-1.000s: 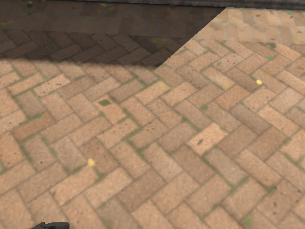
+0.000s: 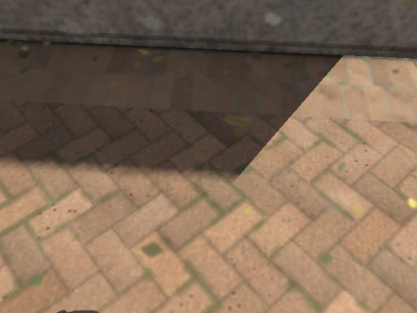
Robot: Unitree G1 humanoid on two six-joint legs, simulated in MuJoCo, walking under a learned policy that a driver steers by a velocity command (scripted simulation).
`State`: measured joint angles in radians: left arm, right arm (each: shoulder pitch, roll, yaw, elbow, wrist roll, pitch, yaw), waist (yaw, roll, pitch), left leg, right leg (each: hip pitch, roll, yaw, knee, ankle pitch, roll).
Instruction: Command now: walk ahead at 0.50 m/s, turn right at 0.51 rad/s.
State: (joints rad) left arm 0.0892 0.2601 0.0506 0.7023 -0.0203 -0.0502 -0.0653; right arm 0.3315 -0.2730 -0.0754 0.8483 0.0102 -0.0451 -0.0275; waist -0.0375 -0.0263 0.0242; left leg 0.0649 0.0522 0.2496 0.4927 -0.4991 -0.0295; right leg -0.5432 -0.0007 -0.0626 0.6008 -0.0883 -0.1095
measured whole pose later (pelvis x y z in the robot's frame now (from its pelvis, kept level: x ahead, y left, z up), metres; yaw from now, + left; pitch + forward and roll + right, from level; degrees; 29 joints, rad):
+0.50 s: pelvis +0.29 +0.00 +0.01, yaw -18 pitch +3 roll +1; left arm 0.37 0.31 0.08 0.72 -0.02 -0.03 0.01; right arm 0.05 -0.27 -0.05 0.67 -0.01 -0.13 0.02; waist 0.06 -0.02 -0.01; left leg -0.46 -0.04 -0.03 0.51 -0.10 0.01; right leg -0.16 0.10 0.24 0.70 -0.50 -0.05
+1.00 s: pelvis +0.51 -0.13 +0.00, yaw -36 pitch +2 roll +2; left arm 0.07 0.28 0.06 0.56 -0.02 -0.02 -0.05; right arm 0.34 -0.32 -0.08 0.85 0.02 -0.05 -0.01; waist -0.07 -0.02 0.05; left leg 0.05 0.09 0.24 0.50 -0.48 -0.05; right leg -0.52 -0.01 -0.04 0.60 -0.11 -0.10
